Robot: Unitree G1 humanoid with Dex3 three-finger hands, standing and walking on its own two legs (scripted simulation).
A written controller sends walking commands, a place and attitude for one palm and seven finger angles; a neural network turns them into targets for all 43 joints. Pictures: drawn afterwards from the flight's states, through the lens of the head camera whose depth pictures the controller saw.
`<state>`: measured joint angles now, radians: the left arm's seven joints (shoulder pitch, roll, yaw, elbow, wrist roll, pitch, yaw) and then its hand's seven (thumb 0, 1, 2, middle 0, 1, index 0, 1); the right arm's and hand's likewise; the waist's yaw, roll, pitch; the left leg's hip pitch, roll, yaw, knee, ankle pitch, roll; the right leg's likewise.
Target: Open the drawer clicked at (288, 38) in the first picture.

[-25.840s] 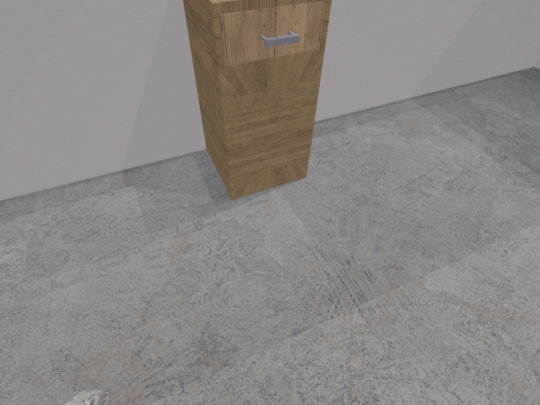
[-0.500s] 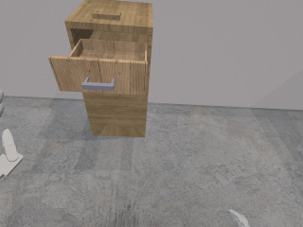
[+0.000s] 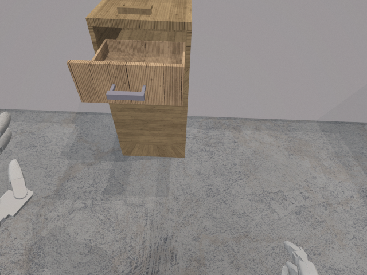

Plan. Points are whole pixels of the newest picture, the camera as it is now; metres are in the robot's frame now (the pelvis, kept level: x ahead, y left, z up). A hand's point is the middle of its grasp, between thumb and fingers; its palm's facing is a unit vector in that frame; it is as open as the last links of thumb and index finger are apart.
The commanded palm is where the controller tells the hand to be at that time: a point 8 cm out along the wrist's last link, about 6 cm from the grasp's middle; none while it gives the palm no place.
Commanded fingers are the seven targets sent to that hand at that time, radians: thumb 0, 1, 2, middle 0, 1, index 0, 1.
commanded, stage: stop stepping back and stand still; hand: left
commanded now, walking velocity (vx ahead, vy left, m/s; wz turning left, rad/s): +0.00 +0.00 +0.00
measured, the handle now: (127, 91) +0.67 +0.23 +0.02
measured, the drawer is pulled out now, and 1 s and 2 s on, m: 0.30 0.30 0.30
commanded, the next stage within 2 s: let the arm hang, fingers relaxed in 0.14 s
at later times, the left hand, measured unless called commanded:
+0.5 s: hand out of the picture +0.07 +0.22 -0.15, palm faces -0.05 -0.97 -0.26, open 7.4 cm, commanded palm none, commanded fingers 0.00 0.90 0.90 -0.20 -0.30 -0.20 -0.30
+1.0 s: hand out of the picture -0.07 +0.23 -0.16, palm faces +0.04 -0.96 -0.27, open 7.4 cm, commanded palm none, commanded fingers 0.00 0.90 0.90 -0.20 -0.30 -0.20 -0.30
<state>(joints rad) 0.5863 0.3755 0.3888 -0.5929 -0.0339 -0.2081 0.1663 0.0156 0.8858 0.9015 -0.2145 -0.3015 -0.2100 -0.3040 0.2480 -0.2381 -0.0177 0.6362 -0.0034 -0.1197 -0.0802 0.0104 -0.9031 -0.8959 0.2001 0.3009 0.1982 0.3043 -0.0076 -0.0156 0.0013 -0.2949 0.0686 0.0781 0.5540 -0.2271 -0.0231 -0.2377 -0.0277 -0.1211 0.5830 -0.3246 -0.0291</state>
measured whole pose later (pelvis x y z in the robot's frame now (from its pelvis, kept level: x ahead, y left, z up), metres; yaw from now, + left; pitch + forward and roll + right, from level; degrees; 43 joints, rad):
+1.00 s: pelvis -0.03 +0.02 +0.01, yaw +1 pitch -2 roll +0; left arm 0.32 0.21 0.03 1.14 0.02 0.02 0.02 0.01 0.91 0.90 -0.20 -0.30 -0.20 -0.30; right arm 0.28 -0.15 -0.02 1.11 -0.02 0.03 -0.02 0.00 -0.91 -0.90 0.20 0.30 0.20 0.30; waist 0.00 0.03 0.06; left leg -0.27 0.04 0.08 0.44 -0.13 0.01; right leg -0.21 -0.04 -0.12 0.46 -0.21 -0.01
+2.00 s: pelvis +0.00 +0.00 +0.01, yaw +1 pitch -2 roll +0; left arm 0.24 0.14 0.03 1.15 0.01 0.00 0.03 0.01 0.91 0.90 -0.20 -0.30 -0.20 -0.30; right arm 0.23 -0.15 -0.02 1.14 -0.02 0.02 -0.03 0.00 -0.92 -0.90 0.20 0.30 0.20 0.30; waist -0.01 0.02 0.09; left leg -0.21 0.06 0.06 0.42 -0.17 -0.03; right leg -0.14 -0.01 -0.13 0.42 -0.25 -0.03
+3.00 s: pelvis +0.02 +0.00 +0.01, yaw +1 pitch -2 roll +0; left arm 0.24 0.16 0.02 1.14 0.01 0.00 0.03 0.01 0.91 0.90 -0.20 -0.30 -0.20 -0.30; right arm 0.23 -0.15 -0.01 1.14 -0.02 0.01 -0.04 0.00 -0.91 -0.90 0.20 0.30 0.20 0.30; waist -0.01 0.01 0.07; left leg -0.18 0.07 0.07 0.40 -0.18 -0.03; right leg -0.10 0.00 -0.12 0.39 -0.25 -0.03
